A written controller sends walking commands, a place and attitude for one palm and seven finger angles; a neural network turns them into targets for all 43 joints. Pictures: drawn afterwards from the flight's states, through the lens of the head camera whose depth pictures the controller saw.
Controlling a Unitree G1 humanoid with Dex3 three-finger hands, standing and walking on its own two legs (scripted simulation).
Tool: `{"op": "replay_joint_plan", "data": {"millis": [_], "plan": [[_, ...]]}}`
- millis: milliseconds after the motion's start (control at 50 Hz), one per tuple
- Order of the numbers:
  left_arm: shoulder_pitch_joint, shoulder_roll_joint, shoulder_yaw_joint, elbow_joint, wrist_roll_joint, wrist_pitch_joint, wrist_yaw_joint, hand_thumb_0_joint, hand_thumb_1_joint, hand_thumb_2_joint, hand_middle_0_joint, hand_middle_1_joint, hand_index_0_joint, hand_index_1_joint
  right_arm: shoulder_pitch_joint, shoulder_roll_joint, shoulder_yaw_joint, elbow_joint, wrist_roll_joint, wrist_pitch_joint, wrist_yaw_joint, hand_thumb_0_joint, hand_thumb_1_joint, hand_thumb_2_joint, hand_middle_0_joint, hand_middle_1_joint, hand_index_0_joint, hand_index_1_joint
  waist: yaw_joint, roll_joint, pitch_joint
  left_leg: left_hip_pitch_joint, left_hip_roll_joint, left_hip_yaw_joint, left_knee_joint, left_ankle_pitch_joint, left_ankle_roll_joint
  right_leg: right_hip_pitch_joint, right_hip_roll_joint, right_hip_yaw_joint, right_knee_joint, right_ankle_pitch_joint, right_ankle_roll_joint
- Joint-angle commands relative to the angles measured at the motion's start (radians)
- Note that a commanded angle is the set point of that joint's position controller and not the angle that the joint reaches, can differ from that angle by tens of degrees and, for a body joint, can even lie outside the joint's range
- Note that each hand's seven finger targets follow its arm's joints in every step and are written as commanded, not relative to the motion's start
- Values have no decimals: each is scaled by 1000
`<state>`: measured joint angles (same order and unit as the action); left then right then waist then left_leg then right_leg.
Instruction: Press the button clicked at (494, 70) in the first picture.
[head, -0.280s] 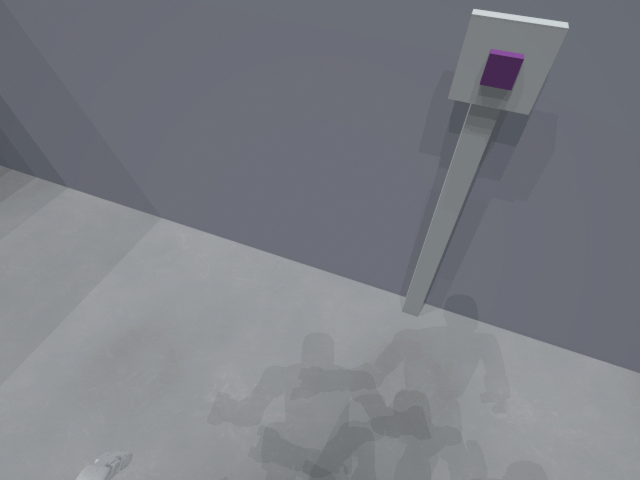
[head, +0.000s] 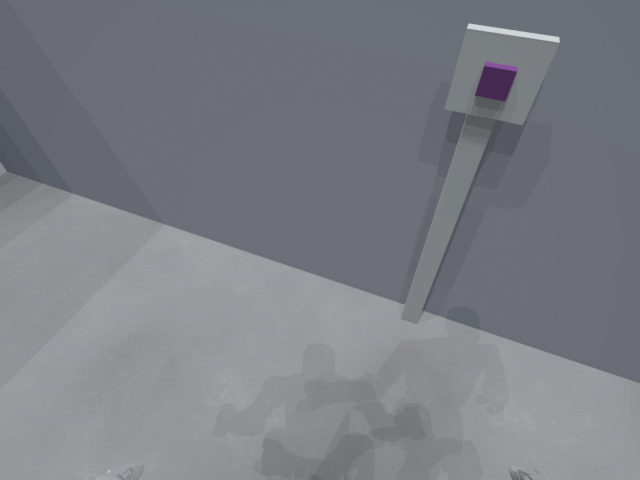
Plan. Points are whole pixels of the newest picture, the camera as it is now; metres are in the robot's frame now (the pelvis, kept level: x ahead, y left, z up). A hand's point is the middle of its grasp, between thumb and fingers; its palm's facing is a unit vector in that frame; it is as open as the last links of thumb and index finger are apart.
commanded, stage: stand and wait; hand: left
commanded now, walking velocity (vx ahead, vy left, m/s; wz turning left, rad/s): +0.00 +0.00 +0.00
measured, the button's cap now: (495, 80) +0.79 -0.28 +0.16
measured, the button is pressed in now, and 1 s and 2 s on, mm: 0 0 0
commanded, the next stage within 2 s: look at it before walking up in 0.70 s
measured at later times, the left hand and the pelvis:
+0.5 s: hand out of the picture +0.05 +0.24 -0.15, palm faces -0.03 -0.94 -0.34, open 7.4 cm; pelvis -0.02 -0.01 +0.00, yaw +0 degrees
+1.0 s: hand out of the picture +0.06 +0.23 -0.15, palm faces -0.04 -0.94 -0.33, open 7.4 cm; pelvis -0.02 -0.02 +0.01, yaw +0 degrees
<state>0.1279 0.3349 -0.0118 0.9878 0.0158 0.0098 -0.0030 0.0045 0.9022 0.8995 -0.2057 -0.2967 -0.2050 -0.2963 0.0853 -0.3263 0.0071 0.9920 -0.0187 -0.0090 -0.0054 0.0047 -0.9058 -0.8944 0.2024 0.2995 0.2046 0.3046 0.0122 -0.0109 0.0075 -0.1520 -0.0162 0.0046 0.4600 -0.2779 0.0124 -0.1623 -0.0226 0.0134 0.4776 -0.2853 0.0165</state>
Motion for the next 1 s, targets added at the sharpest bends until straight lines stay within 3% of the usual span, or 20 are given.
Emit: {"op": "replay_joint_plan", "data": {"millis": [0, 240, 440, 620, 780, 980], "plan": [[-47, 212, 51, -58, -4, -28, 18, 0, 900, 900, -200, -300, -200, -300, -51, -213, -55, -53, 4, -27, -12, 0, -900, -900, 200, 300, 200, 300, -11, 17, -56, 18, 122, -83, -81, 276, 31, 9, -91, 67, -71, 255, -46], [-38, 215, 48, -2, -6, -30, 13, 0, 900, 900, -200, -300, -200, -300, -31, -221, -48, 8, 7, -27, -11, 0, -900, -900, 200, 300, 200, 300, -11, 22, -37, 8, 127, -94, -129, 170, 24, 8, -93, 87, -120, 168, -47], [-35, 219, 47, 26, -6, -35, 13, 0, 900, 900, -200, -300, -200, -300, -10, -220, -45, 45, 9, -25, -8, 0, -900, -900, 200, 300, 200, 300, -12, -10, -13, 0, 127, -95, -140, 132, 16, -13, -99, 111, -160, 111, -53], [-42, 219, 48, 28, -4, -33, 11, 0, 900, 900, -200, -300, -200, -300, 3, -220, -45, 57, 7, -24, -5, 0, -900, -900, 200, 300, 200, 300, -12, 5, 9, -24, 125, -102, -157, 73, 13, -37, -92, 118, -176, 19, -50], [-35, 215, 46, 32, -5, -38, 12, 0, 900, 900, -200, -300, -200, -300, 2, -220, -44, 61, 8, -29, -7, 0, -900, -900, 200, 300, 200, 300, -12, 8, -36, 10, 133, -95, -145, 155, 13, -10, -96, 111, -159, 132, -51], [-38, 214, 46, 38, -5, -37, 13, 0, 900, 900, -200, -300, -200, -300, -7, -221, -43, 63, 10, -28, -9, 0, -900, -900, 200, 300, 200, 300, -11, 13, -27, 16, 137, -93, -151, 176, 11, 1, -95, 103, -156, 175, -48]]}}
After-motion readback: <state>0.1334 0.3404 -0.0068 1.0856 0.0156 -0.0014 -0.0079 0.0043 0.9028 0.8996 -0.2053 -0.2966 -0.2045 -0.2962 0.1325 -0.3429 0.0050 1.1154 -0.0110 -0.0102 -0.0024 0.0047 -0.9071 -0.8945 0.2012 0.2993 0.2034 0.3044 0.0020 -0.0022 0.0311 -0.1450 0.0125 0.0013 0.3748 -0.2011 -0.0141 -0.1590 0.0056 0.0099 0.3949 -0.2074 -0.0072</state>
